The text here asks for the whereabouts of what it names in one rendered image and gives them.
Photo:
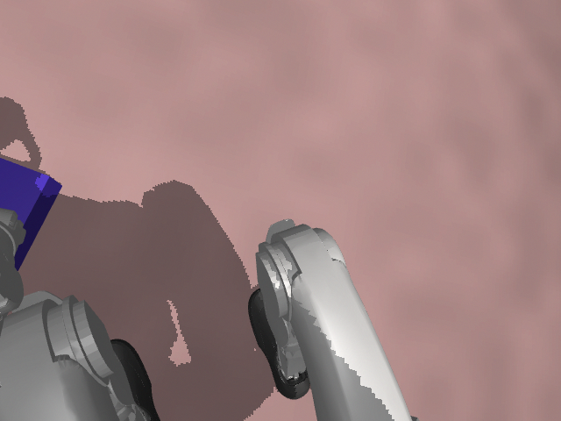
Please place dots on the left robot foot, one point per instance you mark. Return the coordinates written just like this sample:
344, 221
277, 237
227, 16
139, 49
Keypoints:
138, 379

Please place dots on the right robot foot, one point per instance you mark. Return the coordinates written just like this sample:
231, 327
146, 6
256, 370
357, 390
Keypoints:
292, 388

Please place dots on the left robot arm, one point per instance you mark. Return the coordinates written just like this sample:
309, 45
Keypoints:
11, 286

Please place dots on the carton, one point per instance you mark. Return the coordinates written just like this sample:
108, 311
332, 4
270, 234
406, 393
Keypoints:
31, 195

